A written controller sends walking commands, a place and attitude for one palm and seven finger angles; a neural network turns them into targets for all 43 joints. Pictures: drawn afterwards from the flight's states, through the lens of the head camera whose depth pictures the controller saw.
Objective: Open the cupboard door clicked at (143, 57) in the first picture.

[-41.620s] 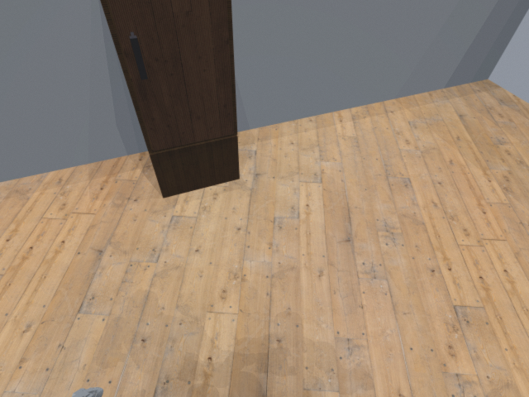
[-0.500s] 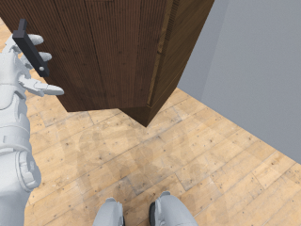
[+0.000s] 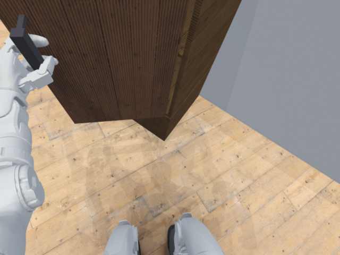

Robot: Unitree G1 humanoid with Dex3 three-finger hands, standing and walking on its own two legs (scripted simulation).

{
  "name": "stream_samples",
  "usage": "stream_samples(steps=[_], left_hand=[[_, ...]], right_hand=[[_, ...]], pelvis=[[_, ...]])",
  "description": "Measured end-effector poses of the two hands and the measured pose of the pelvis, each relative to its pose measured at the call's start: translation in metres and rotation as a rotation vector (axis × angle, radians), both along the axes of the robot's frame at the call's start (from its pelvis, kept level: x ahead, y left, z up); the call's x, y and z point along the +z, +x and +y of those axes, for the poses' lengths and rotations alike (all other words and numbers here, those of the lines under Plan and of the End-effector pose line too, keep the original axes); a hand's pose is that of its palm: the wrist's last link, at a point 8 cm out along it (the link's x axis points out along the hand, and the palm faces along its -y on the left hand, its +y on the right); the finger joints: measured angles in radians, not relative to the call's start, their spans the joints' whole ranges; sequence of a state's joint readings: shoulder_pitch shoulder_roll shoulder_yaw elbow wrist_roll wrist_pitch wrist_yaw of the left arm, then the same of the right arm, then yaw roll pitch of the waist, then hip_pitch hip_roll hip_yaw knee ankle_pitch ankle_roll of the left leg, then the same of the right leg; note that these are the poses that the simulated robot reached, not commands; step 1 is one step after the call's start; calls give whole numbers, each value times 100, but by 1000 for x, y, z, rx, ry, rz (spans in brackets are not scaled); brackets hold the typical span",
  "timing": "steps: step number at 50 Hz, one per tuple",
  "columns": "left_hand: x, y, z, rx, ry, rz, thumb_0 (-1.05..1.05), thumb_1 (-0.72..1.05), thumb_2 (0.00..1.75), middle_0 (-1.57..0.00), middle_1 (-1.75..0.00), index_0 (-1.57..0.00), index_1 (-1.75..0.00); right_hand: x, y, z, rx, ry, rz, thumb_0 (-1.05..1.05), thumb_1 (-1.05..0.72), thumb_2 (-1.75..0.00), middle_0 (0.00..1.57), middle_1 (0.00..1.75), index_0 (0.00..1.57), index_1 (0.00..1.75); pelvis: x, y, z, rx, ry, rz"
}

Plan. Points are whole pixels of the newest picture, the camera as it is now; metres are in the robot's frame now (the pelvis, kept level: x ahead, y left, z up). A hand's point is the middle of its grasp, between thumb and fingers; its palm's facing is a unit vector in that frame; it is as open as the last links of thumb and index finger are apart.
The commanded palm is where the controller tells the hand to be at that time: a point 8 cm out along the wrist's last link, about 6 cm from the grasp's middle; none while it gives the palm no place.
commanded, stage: close the thumb around the handle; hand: left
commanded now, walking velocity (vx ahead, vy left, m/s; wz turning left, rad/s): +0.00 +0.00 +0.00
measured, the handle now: (36, 51) +0.56 +0.26 +0.06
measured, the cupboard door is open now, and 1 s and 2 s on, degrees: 43 73 94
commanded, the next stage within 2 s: pull the door open along its arc in 0.12 s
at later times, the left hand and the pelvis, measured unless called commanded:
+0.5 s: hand (46, 80) +0.48 +0.23 +0.06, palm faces +0.05 -1.00 -0.01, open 5.8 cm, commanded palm +0.43 +0.27 +0.06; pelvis +0.01 +0.00 +0.01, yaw -1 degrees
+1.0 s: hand (86, 136) +0.36 +0.14 +0.06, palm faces +0.48 -0.88 +0.02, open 6.1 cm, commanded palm +0.30 +0.18 +0.06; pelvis +0.01 -0.01 +0.02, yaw +2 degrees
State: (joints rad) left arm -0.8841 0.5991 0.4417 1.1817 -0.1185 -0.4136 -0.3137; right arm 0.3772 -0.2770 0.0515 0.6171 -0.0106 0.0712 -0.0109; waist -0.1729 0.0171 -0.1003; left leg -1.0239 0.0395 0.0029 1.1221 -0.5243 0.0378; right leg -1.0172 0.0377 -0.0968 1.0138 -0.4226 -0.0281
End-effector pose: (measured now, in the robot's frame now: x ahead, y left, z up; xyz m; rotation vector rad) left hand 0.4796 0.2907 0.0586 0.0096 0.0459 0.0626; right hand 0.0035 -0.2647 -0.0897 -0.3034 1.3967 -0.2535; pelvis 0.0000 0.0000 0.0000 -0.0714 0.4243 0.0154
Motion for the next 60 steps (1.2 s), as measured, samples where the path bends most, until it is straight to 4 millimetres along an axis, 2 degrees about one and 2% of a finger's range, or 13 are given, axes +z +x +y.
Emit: stream_samples(steps=[3,17,23,28,34,41,46,52,60], left_hand=[[0,0,0,2,0,-4,0,72,82,-37,-133,-38,-134],[0,-1,-1,4,-6,-2,1,73,80,-35,-135,-37,-135],[0,-13,-3,-5,-1,-7,0,73,77,-35,-135,-36,-135],[-1,-36,-8,-20,-4,-12,0,72,74,-34,-134,-35,-135],[-1,-76,-24,-32,-18,-26,0,71,73,-33,-133,-34,-134],[-3,-124,-60,206,-62,-55,1,69,76,-32,-133,-35,-129],[-1,-151,-90,368,-53,-55,1,69,78,-32,-132,-35,-129],[1,-176,-118,441,-5,-49,1,70,79,-32,-131,-32,-130],[3,-204,-151,431,-6,-22,2,69,77,-30,-131,-32,-132]], right_hand=[[0,-1,1,-3,4,5,0,-90,-90,20,30,20,30],[3,2,7,-21,16,-8,0,-90,-90,20,30,20,30],[6,10,9,-37,32,-33,0,-90,-90,20,30,20,30],[10,28,11,-36,55,-84,0,-90,-90,20,30,20,30],[15,68,14,2,83,-203,1,-90,-90,20,30,20,30],[13,125,24,111,134,-359,1,-90,-90,20,30,20,30],[9,155,35,190,180,-424,1,-90,-90,20,30,20,30],[8,169,40,245,206,-458,1,-90,-90,20,30,20,30],[10,163,23,250,205,-473,1,-90,-90,20,30,20,30]], pelvis=[[0,1,1,-2,0,1],[4,5,3,-11,0,-7],[9,10,4,-23,5,-17],[15,17,6,-29,11,-34],[21,23,6,-29,19,-63],[20,21,4,-23,34,-88],[17,15,-4,-9,48,-114],[16,10,-18,15,60,-143],[20,7,-34,31,72,-175]])
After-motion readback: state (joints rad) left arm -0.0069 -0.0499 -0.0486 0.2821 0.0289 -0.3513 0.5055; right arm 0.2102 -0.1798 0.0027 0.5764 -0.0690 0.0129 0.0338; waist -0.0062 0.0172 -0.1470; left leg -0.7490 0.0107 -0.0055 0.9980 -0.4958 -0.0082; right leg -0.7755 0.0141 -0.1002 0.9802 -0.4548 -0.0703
